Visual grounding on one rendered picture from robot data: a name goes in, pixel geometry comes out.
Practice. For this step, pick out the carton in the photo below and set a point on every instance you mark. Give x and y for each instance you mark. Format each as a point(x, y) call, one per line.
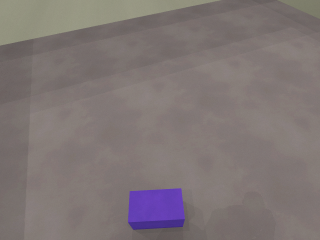
point(155, 209)

